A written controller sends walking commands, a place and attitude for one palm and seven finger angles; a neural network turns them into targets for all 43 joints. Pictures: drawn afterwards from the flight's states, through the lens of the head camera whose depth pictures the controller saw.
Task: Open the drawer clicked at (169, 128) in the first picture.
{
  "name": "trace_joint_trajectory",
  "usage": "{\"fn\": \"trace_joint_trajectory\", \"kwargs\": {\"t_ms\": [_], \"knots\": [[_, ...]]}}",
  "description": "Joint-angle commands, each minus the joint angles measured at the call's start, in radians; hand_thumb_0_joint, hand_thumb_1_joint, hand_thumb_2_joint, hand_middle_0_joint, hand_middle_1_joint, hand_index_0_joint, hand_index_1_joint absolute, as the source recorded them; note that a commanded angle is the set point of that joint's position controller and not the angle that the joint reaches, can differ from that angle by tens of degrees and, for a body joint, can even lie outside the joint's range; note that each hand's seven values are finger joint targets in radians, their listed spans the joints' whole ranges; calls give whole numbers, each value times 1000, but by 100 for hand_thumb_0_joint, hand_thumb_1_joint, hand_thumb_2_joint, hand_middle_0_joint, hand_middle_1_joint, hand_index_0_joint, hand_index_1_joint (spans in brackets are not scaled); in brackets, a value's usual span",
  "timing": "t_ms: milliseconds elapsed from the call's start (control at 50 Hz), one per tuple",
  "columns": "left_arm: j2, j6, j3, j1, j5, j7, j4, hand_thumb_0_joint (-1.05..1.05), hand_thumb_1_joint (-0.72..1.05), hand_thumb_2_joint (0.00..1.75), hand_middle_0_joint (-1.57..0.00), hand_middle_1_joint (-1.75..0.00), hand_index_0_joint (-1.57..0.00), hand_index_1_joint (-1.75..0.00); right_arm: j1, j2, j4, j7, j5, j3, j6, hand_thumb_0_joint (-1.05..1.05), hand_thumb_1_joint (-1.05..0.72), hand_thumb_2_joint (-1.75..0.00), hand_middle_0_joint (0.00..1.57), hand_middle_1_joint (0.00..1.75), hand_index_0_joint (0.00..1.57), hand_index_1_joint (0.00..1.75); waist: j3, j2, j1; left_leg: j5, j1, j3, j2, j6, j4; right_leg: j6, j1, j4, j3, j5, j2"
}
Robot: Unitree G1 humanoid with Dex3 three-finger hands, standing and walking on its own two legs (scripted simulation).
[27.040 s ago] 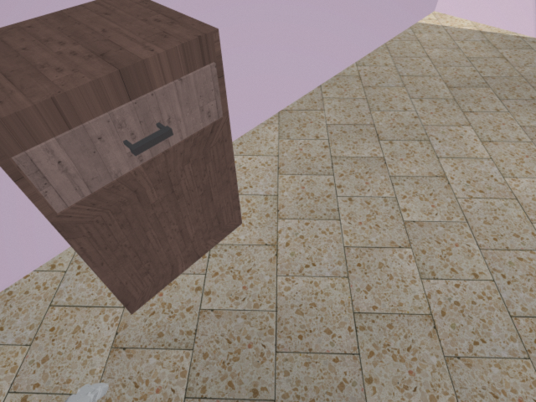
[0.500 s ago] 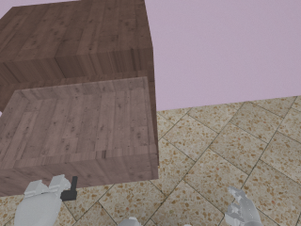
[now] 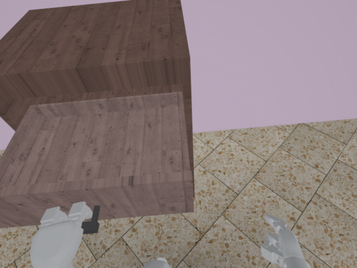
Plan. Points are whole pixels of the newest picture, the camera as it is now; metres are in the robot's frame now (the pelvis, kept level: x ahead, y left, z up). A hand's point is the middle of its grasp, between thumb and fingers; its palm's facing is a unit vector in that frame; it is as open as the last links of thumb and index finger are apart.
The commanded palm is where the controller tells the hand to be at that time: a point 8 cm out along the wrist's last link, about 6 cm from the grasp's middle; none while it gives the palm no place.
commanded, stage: lift the hand off the handle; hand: left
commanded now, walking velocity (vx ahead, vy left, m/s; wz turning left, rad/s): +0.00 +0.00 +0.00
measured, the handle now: (72, 220) +0.21 +0.27 +0.00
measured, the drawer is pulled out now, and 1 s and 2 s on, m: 0.30 0.30 0.30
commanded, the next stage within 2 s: draw the hand back to the body in 1.18 s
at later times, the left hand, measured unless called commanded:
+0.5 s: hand (58, 236) +0.17 +0.26 +0.04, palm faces -0.01 -0.09 -1.00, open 13.2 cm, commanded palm +0.16 +0.25 +0.12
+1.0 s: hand (34, 210) +0.19 +0.26 +0.13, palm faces +0.09 -0.11 -0.99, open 13.8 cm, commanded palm +0.15 +0.26 +0.19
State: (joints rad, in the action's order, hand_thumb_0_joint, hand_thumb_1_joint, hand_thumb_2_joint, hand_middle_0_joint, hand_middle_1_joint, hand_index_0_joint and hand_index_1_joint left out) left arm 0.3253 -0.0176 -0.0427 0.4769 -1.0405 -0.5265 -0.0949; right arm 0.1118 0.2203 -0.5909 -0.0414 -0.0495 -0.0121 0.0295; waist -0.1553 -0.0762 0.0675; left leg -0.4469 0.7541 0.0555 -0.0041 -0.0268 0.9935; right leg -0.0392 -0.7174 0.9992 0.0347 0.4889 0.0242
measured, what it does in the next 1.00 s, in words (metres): stands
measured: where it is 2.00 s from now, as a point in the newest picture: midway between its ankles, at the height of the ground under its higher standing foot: outside the picture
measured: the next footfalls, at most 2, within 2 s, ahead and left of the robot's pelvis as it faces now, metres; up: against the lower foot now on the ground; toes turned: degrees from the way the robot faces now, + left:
none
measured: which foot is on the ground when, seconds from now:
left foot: down 0.00-1.00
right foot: down 0.00-1.00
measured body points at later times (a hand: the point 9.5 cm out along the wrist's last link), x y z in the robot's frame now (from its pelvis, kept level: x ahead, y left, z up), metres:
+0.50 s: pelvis +0.02 +0.01 +0.02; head +0.03 -0.03 +0.47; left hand +0.16 +0.26 +0.10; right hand +0.23 -0.21 -0.07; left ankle +0.03 +0.14 -0.68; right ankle +0.00 -0.10 -0.68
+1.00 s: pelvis +0.03 +0.02 +0.05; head +0.02 -0.03 +0.49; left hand +0.18 +0.27 +0.18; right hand +0.26 -0.19 -0.04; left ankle +0.03 +0.14 -0.68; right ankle +0.00 -0.10 -0.68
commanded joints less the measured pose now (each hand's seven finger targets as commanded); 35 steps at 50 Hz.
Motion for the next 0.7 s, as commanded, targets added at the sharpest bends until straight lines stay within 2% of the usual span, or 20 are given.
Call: {"fn": "trace_joint_trajectory", "kwargs": {"t_ms": [0, 20, 60, 80, 160, 180, 200, 240, 260, 280, 320, 340, 360, 380, 440, 480, 520, 560, 600, 680], "knots": [[188, 29, 122, -109, 16, -52, 308, 0, -50, 30, -30, -120, -30, -120, -109, 105, 167, -14, 2, -38, -55, 0, -90, -90, 20, 30, 20, 30, -165, 40, -30, 115, -219, -57, 31, 67, -138, 1, 57, -248, -24, -177, -11], [194, 32, 133, -89, 14, -52, 308, 0, -50, 30, -30, -120, -30, -120, -108, 103, 169, -13, 3, -39, -56, 0, -90, -90, 20, 30, 20, 30, -142, 33, -26, 115, -222, -53, 29, 65, -146, -2, 53, -252, -22, -168, -8], [201, 38, 142, -68, 17, -50, 344, 0, -50, 30, -30, -120, -30, -120, -110, 104, 171, -8, 0, -38, -59, 0, -90, -90, 20, 30, 20, 30, -166, 14, -17, 145, -251, -56, 26, 64, -156, -5, 72, -252, -24, -200, -10], [196, 38, 139, -37, 18, -48, 349, 0, -50, 30, -30, -120, -30, -120, -106, 103, 174, -5, 1, -39, -60, 0, -90, -90, 20, 30, 20, 30, -153, 6, -15, 157, -256, -56, 24, 63, -164, -7, 77, -251, -17, -211, -8], [187, 27, 133, -4, 29, -40, 379, 0, -50, 30, -30, -120, -30, -120, -113, 106, 181, 9, 2, -38, -57, 0, -90, -90, 20, 30, 20, 30, -138, 21, -16, 174, -272, -51, 20, 61, -186, -6, 97, -261, -10, -226, -9], [173, 24, 119, -3, 36, -33, 384, 0, -50, 30, -30, -120, -30, -120, -113, 107, 184, 11, 5, -40, -58, 0, -90, -90, 20, 30, 20, 30, -122, 27, -24, 171, -275, -52, 17, 63, -191, -3, 100, -270, -8, -230, -11], [202, 22, 149, 5, 39, -32, 388, 0, -50, 30, -30, -120, -30, -120, -115, 110, 182, 13, 5, -42, -55, 0, -90, -90, 20, 30, 20, 30, -122, 31, -16, 172, -277, -53, 17, 62, -196, -2, 112, -281, -12, -235, -13], [203, 14, 152, 12, 46, -24, 410, 0, -50, 30, -30, -120, -30, -120, -121, 111, 188, 13, 8, -40, -54, 0, -90, -90, 20, 30, 20, 30, -116, 45, -15, 180, -285, -50, 16, 61, -211, -5, 132, -292, -21, -248, -13], [199, 16, 148, 22, 50, -19, 429, 0, -50, 30, -30, -120, -30, -120, -118, 111, 190, 16, 6, -39, -54, 0, -90, -90, 20, 30, 20, 30, -134, 38, -10, 187, -300, -52, 16, 61, -217, -3, 143, -290, -17, -251, -15], [196, 15, 139, 22, 51, -13, 436, 0, -50, 30, -30, -120, -30, -120, -122, 108, 191, 15, 10, -40, -55, 0, -90, -90, 20, 30, 20, 30, -108, 25, -14, 182, -302, -52, 14, 62, -225, -3, 139, -296, -11, -244, -14], [204, 20, 141, 12, 54, -6, 469, 0, -50, 30, -30, -120, -30, -120, -122, 109, 191, 18, 8, -40, -59, 0, -90, -90, 20, 30, 20, 30, -108, 12, -12, 193, -325, -52, 12, 62, -232, -3, 144, -308, -15, -245, -18], [226, 19, 171, 36, 59, -4, 481, 0, -50, 30, -30, -120, -30, -120, -123, 110, 192, 17, 9, -40, -59, 0, -90, -90, 20, 30, 20, 30, -120, 5, -3, 206, -334, -51, 11, 60, -237, -8, 162, -314, -22, -252, -18], [217, 19, 160, 54, 60, 1, 493, 0, -50, 30, -30, -120, -30, -120, -121, 108, 195, 20, 7, -37, -58, 0, -90, -90, 20, 30, 20, 30, -129, 12, 0, 215, -346, -54, 13, 62, -237, -5, 167, -316, -21, -264, -19], [226, 20, 171, 47, 62, 5, 490, 0, -50, 30, -30, -120, -30, -120, -122, 107, 192, 18, 10, -39, -58, 0, -90, -90, 20, 30, 20, 30, -98, 27, -8, 211, -341, -52, 9, 62, -240, -4, 161, -322, -20, -266, -18], [212, 20, 161, 71, 73, 20, 526, 0, -50, 30, -30, -120, -30, -120, -128, 108, 196, 26, 9, -38, -59, 0, -90, -90, 20, 30, 20, 30, -100, 9, -3, 238, -365, -48, 8, 59, -255, -6, 184, -334, -22, -286, -21], [220, 20, 166, 60, 77, 31, 532, 0, -50, 30, -30, -120, -30, -120, -126, 108, 195, 26, 12, -38, -59, 0, -90, -90, 20, 30, 20, 30, -76, 27, -8, 229, -371, -46, 5, 61, -263, -1, 180, -344, -16, -276, -22], [233, 20, 179, 42, 77, 38, 555, 0, -50, 30, -30, -120, -30, -120, -133, 107, 194, 26, 11, -36, -59, 0, -90, -90, 20, 30, 20, 30, -73, 16, -1, 226, -384, -46, 5, 60, -276, -2, 190, -358, -21, -270, -23], [255, 22, 203, 79, 86, 48, 592, 0, -50, 30, -30, -120, -30, -120, -129, 105, 198, 25, 9, -35, -61, 0, -90, -90, 20, 30, 20, 30, -104, 15, 16, 260, -410, -49, 7, 60, -280, -4, 223, -365, -30, -309, -27], [247, 22, 196, 85, 92, 62, 600, 0, -50, 30, -30, -120, -30, -120, -135, 106, 199, 29, 9, -32, -57, 0, -90, -90, 20, 30, 20, 30, -77, 37, 9, 271, -414, -44, 4, 60, -287, -2, 225, -376, -27, -325, -30], [243, 14, 191, 128, 105, 91, 643, 0, -50, 30, -30, -120, -30, -120, -142, 105, 206, 36, 12, -32, -52, 0, -90, -90, 20, 30, 20, 30, -68, 18, 16, 294, -438, -44, -2, 60, -308, -2, 256, -396, -32, -351, -34]]}}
